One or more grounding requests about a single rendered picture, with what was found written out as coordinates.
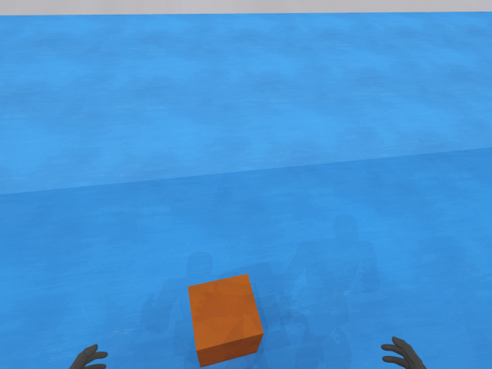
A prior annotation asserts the carton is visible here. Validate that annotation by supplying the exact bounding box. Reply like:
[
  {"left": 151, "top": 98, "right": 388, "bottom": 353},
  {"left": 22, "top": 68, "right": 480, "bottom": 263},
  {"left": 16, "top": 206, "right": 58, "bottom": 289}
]
[{"left": 188, "top": 274, "right": 264, "bottom": 367}]

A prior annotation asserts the right robot hand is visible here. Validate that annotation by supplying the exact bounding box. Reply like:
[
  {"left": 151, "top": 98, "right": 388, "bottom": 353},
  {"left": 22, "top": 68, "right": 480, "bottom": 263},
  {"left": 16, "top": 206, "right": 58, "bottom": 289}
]
[{"left": 381, "top": 337, "right": 427, "bottom": 369}]

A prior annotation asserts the left robot hand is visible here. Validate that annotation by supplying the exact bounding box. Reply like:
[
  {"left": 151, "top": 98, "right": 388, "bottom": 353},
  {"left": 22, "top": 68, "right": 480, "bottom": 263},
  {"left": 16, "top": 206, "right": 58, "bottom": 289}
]
[{"left": 69, "top": 344, "right": 108, "bottom": 369}]

